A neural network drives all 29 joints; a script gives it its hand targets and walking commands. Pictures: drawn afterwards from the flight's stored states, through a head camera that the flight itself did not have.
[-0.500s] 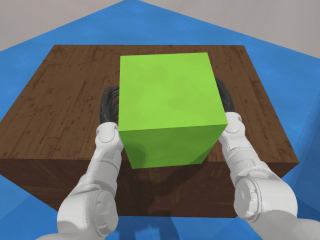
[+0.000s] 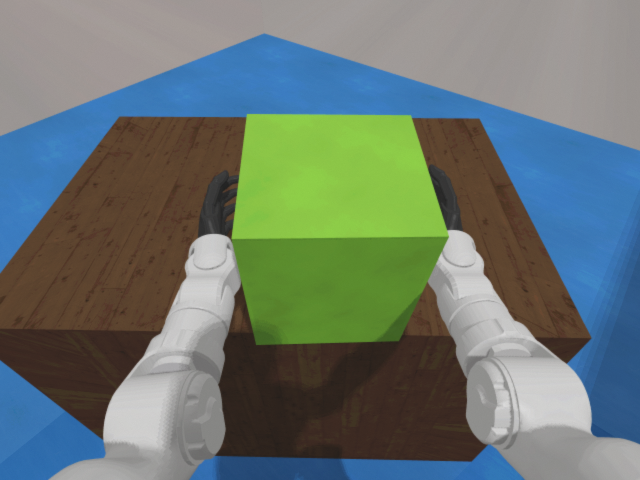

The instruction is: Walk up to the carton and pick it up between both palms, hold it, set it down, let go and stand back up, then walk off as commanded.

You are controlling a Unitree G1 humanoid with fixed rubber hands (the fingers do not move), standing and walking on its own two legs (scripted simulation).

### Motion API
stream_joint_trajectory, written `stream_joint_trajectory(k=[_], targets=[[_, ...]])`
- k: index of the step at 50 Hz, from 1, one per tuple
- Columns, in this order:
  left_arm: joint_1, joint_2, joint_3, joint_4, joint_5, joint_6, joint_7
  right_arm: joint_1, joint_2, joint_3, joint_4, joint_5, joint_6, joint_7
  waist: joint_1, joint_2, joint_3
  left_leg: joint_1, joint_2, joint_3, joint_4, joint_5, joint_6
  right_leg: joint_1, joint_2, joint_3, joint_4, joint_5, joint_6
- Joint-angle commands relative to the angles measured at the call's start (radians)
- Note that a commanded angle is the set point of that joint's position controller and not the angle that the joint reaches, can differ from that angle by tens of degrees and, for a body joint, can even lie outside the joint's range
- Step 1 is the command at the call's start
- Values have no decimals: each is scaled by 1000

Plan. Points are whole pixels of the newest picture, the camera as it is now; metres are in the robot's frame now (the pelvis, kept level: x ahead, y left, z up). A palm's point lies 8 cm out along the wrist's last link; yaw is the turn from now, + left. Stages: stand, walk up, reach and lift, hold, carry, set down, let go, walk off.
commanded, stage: reach and lift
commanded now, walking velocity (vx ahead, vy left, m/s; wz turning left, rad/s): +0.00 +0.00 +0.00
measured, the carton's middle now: (329, 236) +0.41 +0.00 +0.09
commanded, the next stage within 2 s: none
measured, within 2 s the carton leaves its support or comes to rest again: neither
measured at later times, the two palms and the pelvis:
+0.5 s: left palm (171, 194) +0.38 +0.17 +0.20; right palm (437, 196) +0.38 -0.13 +0.19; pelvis -0.01 +0.01 +0.00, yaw +0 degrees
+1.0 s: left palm (162, 183) +0.37 +0.17 +0.22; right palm (441, 182) +0.38 -0.13 +0.21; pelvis -0.01 +0.01 +0.00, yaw +0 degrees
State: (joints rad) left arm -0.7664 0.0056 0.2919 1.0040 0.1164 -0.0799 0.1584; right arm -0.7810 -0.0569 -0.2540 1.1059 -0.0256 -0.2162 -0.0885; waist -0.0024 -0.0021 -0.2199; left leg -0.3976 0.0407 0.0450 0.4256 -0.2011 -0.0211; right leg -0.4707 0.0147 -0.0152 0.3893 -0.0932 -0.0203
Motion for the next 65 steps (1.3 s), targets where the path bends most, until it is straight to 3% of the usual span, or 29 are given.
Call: stream_joint_trajectory(k=[1,2,6,11,14,17,20,22,23,26,30,31,34,36,37,40,41,42,43,46,47,48,50,52,53,55,57,60,65], targets=[[-931,-627,-453,-425,-124,-40,-113,-878,696,508,-445,37,-1,114,15,-69,-781,90,-73,-8,-43,285,6,681,6,-7,33,533,75],[-955,-626,-455,-430,-113,-5,-105,-880,664,480,-401,40,27,120,0,-21,-722,106,-70,-18,-48,276,-2,672,6,-8,24,474,63],[-916,-582,-417,-430,-99,117,-130,-928,677,503,-513,90,140,82,4,-83,-574,160,-80,-20,-71,208,22,657,-1,19,-23,378,84],[-1025,-649,-475,-558,-124,247,-100,-1104,627,465,-530,162,210,101,9,59,-587,240,-69,-44,-66,241,-14,580,29,-9,-32,242,38],[-946,-650,-453,-466,-113,331,-112,-1136,589,435,-568,174,248,97,-11,10,-509,272,-65,-47,-63,226,-11,574,35,-14,-56,219,39],[-875,-670,-463,-491,-124,396,-128,-1223,588,454,-718,216,278,82,-16,-11,-485,287,-73,-49,-62,234,1,614,38,-11,-61,245,50],[-978,-701,-472,-557,-125,431,-116,-1182,577,414,-593,221,328,97,-37,73,-431,312,-70,-59,-69,189,-19,541,43,-24,-80,122,24],[-967,-694,-449,-527,-125,463,-115,-1204,541,391,-592,221,348,108,-29,45,-379,307,-61,-65,-72,159,-14,511,47,-28,-84,69,22],[-987,-704,-459,-516,-124,474,-122,-1200,543,364,-578,206,354,102,-63,83,-378,299,-71,-61,-74,113,-18,501,37,-24,-93,42,19],[-962,-693,-410,-485,-111,505,-138,-1238,542,339,-597,207,371,104,-44,59,-342,279,-66,-58,-88,62,-2,493,30,-20,-109,-22,20],[-987,-734,-461,-564,-149,524,-140,-1239,588,378,-646,243,393,87,-69,77,-393,288,-77,-68,-58,186,-19,543,37,-26,-88,131,20],[-954,-703,-426,-545,-126,536,-145,-1272,599,407,-685,260,397,81,-44,55,-380,270,-85,-55,-61,150,-4,554,34,-19,-91,100,33],[-930,-691,-436,-576,-146,549,-150,-1294,626,459,-780,289,412,67,-37,33,-469,245,-93,-52,-57,175,6,636,21,0,-82,190,46],[-984,-702,-469,-629,-161,546,-148,-1294,610,452,-770,293,427,68,-50,60,-466,240,-91,-80,-52,199,-3,624,37,-17,-68,192,34],[-945,-656,-431,-608,-145,551,-153,-1213,647,480,-714,301,458,52,-46,29,-428,222,-97,-66,-62,171,9,628,24,-2,-85,175,50],[-929,-670,-445,-601,-146,582,-160,-1258,643,487,-777,314,479,41,-49,34,-409,225,-94,-69,-58,175,12,619,29,-5,-77,181,49],[-921,-655,-439,-591,-136,588,-161,-1205,635,483,-731,302,496,37,-73,47,-394,239,-99,-69,-58,157,12,609,23,-7,-84,166,47],[-910,-617,-399,-567,-125,598,-173,-1246,660,512,-786,323,505,26,-41,-23,-402,204,-106,-57,-64,119,32,634,13,8,-91,156,70],[-926,-614,-398,-562,-136,595,-174,-1272,671,522,-815,331,509,20,-39,-32,-415,185,-105,-64,-64,108,38,644,18,10,-86,143,62],[-970,-657,-456,-694,-160,598,-169,-1261,675,520,-839,354,529,14,-58,39,-477,218,-104,-73,-63,173,22,660,23,11,-73,197,52],[-969,-638,-447,-723,-165,598,-173,-1200,712,552,-825,360,547,4,-52,7,-493,238,-107,-73,-46,209,26,674,17,16,-67,265,64],[-965,-657,-476,-722,-174,610,-165,-1265,690,558,-906,375,544,6,-46,39,-517,242,-108,-70,-44,220,24,660,31,12,-65,240,54],[-970,-641,-471,-666,-164,626,-164,-1203,656,515,-811,344,573,2,-87,56,-404,213,-107,-87,-48,165,16,617,33,3,-71,192,47],[-982,-641,-473,-691,-182,627,-175,-1249,691,536,-863,349,573,5,-63,8,-454,234,-103,-72,-52,159,32,605,29,12,-77,167,55],[-974,-660,-485,-692,-181,637,-175,-1190,662,499,-819,336,580,1,-109,46,-438,221,-99,-85,-52,149,10,626,26,5,-71,193,53],[-958,-651,-465,-655,-160,650,-179,-1201,649,490,-767,340,586,6,-90,55,-369,221,-91,-85,-69,125,5,583,25,0,-82,127,50],[-957,-622,-438,-671,-154,648,-185,-1182,688,521,-791,333,595,1,-79,-2,-386,179,-107,-72,-76,91,25,636,10,13,-89,133,68],[-1010,-639,-488,-762,-198,641,-178,-1237,713,556,-896,364,597,-7,-78,24,-511,198,-117,-78,-50,164,23,696,12,18,-60,250,64],[-1019,-652,-493,-731,-190,656,-171,-1260,683,525,-852,369,599,2,-81,50,-451,218,-99,-80,-55,145,18,612,31,3,-68,164,52]])
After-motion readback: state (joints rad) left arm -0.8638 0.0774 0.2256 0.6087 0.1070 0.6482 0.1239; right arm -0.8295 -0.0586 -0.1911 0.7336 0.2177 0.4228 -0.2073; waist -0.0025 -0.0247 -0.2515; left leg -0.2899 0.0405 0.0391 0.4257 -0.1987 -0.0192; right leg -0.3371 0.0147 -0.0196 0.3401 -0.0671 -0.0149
